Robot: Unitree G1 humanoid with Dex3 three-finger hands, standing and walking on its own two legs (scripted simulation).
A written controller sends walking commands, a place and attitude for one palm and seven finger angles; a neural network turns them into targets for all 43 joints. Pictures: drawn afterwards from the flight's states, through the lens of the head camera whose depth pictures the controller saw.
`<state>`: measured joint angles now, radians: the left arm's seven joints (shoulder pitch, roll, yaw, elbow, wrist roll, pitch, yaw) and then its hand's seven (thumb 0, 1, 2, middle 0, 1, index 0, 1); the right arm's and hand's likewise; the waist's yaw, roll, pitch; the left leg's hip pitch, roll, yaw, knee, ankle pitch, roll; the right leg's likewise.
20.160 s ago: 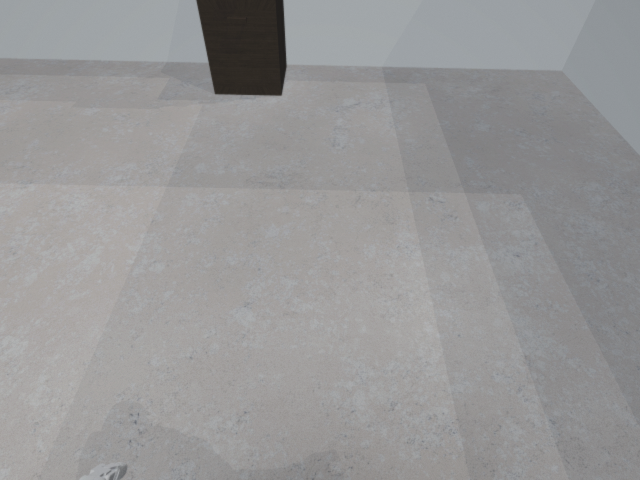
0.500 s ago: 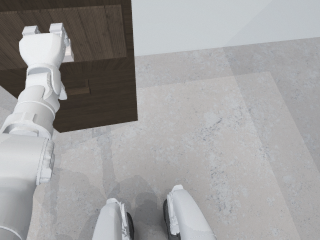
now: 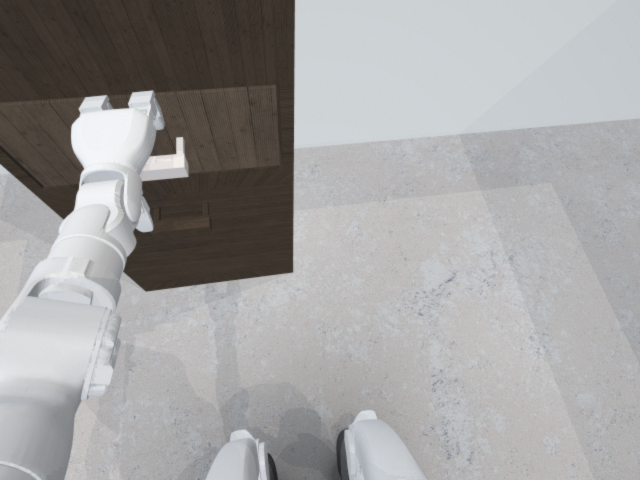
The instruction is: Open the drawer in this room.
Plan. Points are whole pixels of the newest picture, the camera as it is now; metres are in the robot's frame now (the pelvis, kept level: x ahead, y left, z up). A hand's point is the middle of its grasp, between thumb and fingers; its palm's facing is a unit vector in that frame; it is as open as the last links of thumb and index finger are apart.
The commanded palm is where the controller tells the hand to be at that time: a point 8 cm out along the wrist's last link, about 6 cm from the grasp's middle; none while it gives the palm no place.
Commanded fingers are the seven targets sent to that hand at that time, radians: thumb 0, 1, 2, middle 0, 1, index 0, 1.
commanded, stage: lift the fingers back up to retry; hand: left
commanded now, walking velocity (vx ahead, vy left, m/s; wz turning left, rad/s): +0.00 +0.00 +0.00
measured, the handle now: (148, 157) +0.58 +0.20 -0.05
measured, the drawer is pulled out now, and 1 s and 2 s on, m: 0.00 0.00 0.00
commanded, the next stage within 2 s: re-aim the fingers above the handle in 0.26 s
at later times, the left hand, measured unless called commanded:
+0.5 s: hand (137, 165) +0.52 +0.19 +0.01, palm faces -0.04 -0.02 -1.00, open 13.9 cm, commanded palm +0.50 +0.18 +0.07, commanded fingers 0.00 -0.50 0.30 -0.30 -1.20 -0.30 -1.20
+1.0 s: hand (144, 164) +0.52 +0.18 +0.01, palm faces -0.06 +0.00 -1.00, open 13.9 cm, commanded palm +0.51 +0.18 +0.06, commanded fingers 0.00 -0.50 0.30 -0.30 -1.20 -0.30 -1.20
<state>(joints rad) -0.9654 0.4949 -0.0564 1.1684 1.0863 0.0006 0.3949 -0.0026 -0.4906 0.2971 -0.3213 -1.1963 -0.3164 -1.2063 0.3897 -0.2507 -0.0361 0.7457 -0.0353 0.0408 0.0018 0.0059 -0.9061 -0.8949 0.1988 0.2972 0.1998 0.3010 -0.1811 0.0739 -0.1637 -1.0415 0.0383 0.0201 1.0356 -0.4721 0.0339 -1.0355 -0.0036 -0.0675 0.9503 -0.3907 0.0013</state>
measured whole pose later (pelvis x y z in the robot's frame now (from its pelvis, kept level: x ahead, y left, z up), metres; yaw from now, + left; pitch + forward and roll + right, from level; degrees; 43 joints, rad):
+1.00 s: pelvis +0.02 -0.01 +0.02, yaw +0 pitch +25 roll -1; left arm -0.90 0.44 -0.03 1.19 1.11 0.03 0.44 0.00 -0.49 0.30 -0.32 -1.20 -0.32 -1.20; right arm 0.36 -0.26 -0.06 0.75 -0.04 0.06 0.01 0.01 -0.91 -0.90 0.20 0.30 0.20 0.30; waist -0.17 0.07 -0.16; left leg -0.90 0.04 0.04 0.92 -0.45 0.02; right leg -0.92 0.00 -0.04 0.88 -0.38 -0.01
